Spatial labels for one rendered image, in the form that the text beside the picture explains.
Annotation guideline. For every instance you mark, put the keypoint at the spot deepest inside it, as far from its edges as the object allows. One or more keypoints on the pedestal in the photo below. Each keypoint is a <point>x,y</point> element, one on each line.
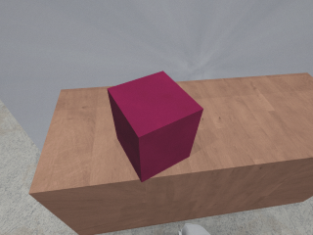
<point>253,150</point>

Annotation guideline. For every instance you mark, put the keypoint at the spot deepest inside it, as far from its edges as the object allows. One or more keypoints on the carton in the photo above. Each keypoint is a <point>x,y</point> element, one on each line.
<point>155,121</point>

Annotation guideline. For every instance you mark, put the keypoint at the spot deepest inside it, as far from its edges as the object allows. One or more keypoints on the right robot thigh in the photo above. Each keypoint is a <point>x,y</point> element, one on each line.
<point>193,229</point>

